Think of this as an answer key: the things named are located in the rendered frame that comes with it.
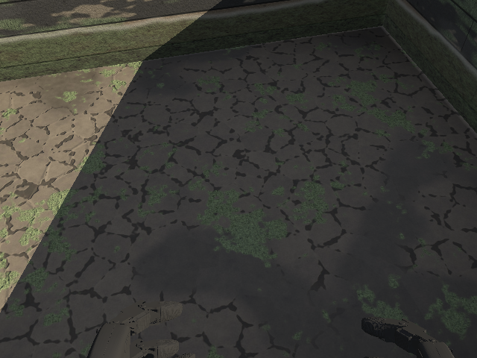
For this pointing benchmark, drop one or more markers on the robot left hand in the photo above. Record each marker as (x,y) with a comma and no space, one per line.
(113,338)

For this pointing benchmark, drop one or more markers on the robot right hand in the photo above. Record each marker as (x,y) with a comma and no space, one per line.
(407,335)

